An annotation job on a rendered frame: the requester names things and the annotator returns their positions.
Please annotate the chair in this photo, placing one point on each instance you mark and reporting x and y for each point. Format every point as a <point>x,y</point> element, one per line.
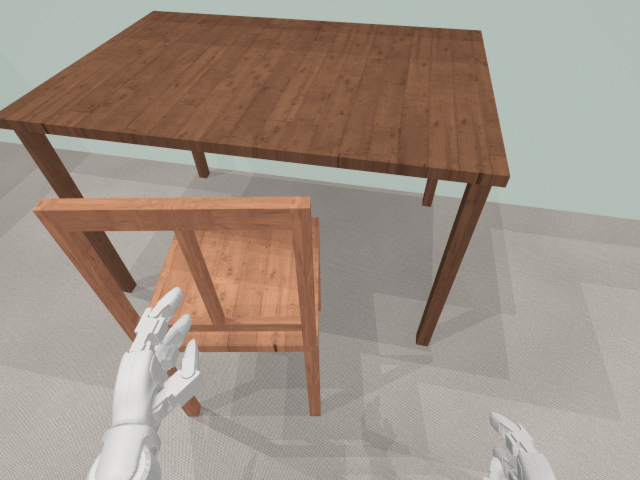
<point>248,268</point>

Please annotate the left robot hand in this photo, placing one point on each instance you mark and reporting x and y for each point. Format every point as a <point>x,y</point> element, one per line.
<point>143,368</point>

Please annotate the table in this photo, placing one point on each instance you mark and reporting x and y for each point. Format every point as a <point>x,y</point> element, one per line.
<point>402,100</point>

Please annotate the right robot hand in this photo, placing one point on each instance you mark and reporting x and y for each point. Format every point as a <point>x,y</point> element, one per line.
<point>529,465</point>

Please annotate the robot left forearm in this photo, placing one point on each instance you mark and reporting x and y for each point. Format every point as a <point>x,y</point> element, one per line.
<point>129,452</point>

